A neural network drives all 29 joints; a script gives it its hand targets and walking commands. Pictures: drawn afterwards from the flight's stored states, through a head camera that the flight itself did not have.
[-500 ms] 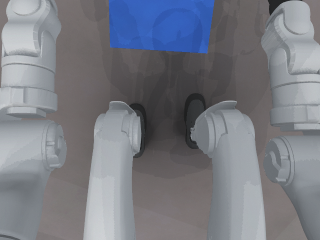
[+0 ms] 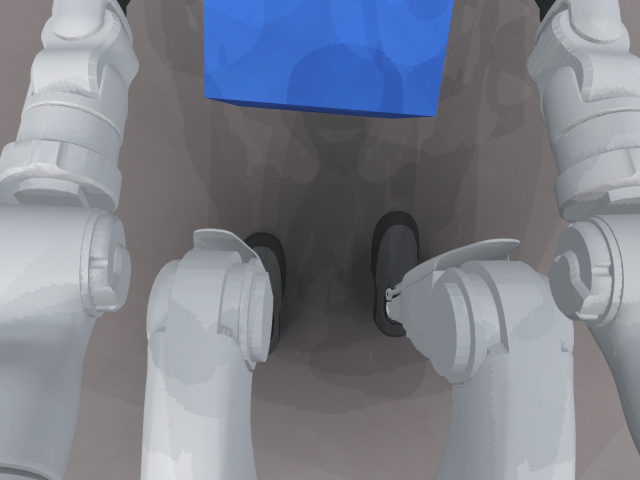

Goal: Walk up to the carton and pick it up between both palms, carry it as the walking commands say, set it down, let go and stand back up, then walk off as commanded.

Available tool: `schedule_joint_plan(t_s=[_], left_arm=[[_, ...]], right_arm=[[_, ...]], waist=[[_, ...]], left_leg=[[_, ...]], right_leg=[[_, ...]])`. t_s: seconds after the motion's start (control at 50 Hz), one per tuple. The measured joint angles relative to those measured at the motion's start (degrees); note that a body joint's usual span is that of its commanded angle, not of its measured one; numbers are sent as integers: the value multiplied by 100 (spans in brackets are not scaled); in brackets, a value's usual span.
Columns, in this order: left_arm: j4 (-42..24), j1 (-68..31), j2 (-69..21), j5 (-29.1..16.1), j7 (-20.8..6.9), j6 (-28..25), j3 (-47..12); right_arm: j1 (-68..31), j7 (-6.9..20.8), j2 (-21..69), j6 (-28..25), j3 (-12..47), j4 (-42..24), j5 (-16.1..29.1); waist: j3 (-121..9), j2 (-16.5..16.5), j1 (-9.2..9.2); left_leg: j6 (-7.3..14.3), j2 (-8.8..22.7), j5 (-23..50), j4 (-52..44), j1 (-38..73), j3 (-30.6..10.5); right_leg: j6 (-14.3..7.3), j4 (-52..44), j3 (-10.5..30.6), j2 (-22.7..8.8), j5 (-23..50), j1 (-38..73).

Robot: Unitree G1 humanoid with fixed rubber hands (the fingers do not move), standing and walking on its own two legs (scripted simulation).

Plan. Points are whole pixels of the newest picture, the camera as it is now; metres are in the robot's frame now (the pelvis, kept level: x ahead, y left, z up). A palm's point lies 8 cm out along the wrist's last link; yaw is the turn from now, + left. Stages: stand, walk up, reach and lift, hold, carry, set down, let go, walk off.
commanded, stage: reach and lift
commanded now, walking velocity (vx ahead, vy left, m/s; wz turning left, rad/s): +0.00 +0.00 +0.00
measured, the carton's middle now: (326, 1) +0.55 +0.01 -0.28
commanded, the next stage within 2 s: none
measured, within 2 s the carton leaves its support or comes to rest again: leaves its support in 1.76 s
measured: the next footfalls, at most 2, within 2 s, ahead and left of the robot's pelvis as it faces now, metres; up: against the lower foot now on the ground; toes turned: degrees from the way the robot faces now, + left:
none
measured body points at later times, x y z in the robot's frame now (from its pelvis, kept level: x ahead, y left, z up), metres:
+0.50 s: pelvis +0.02 +0.00 -0.03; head +0.39 +0.02 +0.22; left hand +0.54 +0.18 -0.24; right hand +0.56 -0.19 -0.21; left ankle +0.11 +0.10 -0.35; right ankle +0.15 -0.11 -0.35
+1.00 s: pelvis +0.01 +0.00 -0.02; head +0.39 +0.02 +0.22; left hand +0.55 +0.17 -0.23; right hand +0.56 -0.16 -0.22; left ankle +0.11 +0.10 -0.35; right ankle +0.15 -0.11 -0.35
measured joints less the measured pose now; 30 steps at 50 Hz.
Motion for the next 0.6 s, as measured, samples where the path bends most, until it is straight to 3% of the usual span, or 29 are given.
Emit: schedule_joint_plan(t_s=[0.06,0.14,0.18,0.26,0.42,0.6], left_arm=[[-229,-265,165,-390,13,-47,-460],[-147,-258,-158,-525,13,72,-848],[-53,-285,-334,-302,154,38,-674],[82,-284,-373,25,123,-130,-243],[291,267,-274,-199,-29,-236,-589],[129,132,-432,-101,63,-276,-543]], right_arm=[[-401,-24,-279,-127,208,-96,331],[-435,121,-163,33,668,493,718],[-426,161,-130,-8,632,725,706],[-304,133,-148,-270,361,737,570],[-124,156,115,-419,399,915,506],[-80,119,78,-435,333,1018,443]], waist=[[584,27,-45],[495,7,-50],[454,3,-19],[231,6,64],[-271,-15,32],[-180,-33,-78]], left_leg=[[29,-39,6,165,57,-16],[88,22,-163,409,-31,-19],[91,41,-271,502,-8,-4],[69,34,-391,655,-137,-29],[30,24,-477,773,-339,-15],[34,19,-307,622,-317,-29]], right_leg=[[9,144,-27,-50,-28,107],[35,334,-53,-7,-127,2],[49,430,-43,11,-210,-2],[37,587,-76,-2,-316,-150],[-15,740,-71,-18,-394,-390],[-8,579,-75,-21,-250,-335]])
